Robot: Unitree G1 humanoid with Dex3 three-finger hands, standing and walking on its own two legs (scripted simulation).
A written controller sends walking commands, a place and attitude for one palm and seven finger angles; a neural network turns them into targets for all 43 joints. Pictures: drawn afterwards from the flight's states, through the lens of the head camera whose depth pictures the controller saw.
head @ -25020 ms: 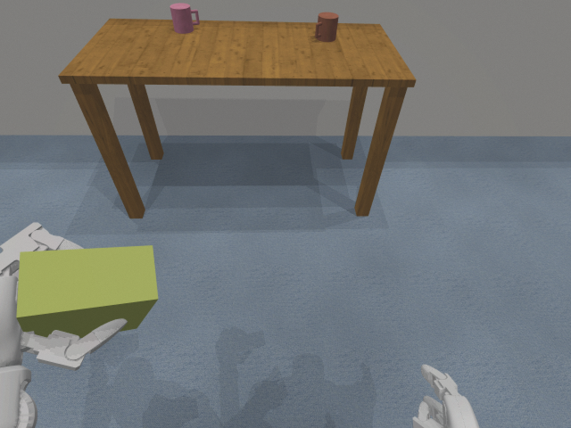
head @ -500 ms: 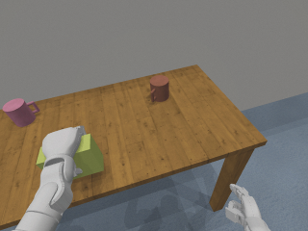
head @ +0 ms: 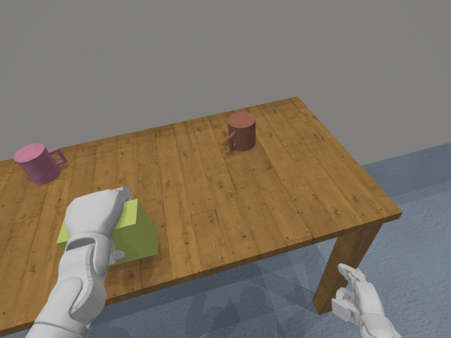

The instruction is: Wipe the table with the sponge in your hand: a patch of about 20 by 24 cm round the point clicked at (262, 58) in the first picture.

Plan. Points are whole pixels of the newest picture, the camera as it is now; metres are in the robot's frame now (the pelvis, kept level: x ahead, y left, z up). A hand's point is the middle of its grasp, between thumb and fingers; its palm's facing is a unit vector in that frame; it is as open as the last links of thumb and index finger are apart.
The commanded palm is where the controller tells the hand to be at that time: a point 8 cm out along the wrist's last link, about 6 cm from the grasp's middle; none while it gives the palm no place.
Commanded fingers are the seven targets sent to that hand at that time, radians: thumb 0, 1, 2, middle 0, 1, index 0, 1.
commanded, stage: move the sponge above the wiping area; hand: left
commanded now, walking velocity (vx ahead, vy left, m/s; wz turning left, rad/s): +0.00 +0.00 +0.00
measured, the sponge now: (116, 240) +0.26 +0.26 +0.03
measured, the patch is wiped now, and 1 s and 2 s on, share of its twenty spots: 0.00 0.00 0.05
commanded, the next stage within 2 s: lower the sponge onto the table in 0.06 s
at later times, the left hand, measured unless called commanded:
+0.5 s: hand (113, 226) +0.27 +0.26 +0.06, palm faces -0.01 -0.10 -0.99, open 9.7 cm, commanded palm +0.24 +0.26 +0.13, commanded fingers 0.00 0.10 1.30 -1.20 -1.60 -1.20 -1.60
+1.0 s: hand (114, 231) +0.27 +0.27 +0.04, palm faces -0.03 -0.11 -0.99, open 9.7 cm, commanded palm +0.25 +0.27 +0.11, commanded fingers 0.00 0.10 1.30 -1.20 -1.60 -1.20 -1.60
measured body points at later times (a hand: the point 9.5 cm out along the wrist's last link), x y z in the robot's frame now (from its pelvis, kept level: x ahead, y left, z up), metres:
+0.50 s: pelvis +0.00 +0.00 +0.00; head +0.00 -0.03 +0.45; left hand +0.26 +0.26 +0.12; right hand +0.24 -0.21 -0.09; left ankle +0.02 +0.12 -0.74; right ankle -0.01 -0.09 -0.74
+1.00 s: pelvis +0.01 +0.00 +0.00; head +0.01 -0.03 +0.45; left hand +0.27 +0.27 +0.10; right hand +0.24 -0.21 -0.09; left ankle +0.02 +0.12 -0.74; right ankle -0.01 -0.09 -0.74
